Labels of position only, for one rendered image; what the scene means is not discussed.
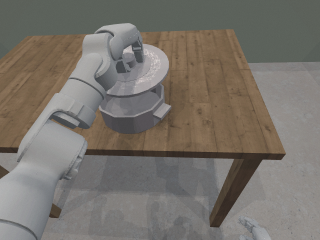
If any pot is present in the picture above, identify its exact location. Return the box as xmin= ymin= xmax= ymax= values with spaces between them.
xmin=98 ymin=84 xmax=172 ymax=134

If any table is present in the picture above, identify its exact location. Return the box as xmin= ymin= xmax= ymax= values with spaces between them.
xmin=0 ymin=29 xmax=286 ymax=228

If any robot left forearm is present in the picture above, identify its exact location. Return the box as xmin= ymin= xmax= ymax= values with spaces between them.
xmin=17 ymin=28 xmax=124 ymax=162

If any robot right hand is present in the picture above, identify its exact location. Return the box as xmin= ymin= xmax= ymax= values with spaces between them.
xmin=238 ymin=216 xmax=272 ymax=240

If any lid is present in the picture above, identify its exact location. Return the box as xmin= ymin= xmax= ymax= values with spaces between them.
xmin=106 ymin=44 xmax=169 ymax=98

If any robot left hand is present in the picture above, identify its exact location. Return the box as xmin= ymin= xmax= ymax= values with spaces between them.
xmin=96 ymin=23 xmax=144 ymax=74

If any left robot upper arm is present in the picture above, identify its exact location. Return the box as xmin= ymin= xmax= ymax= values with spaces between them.
xmin=0 ymin=119 xmax=88 ymax=240

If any knob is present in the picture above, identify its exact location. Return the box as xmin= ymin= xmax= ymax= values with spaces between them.
xmin=123 ymin=53 xmax=136 ymax=68

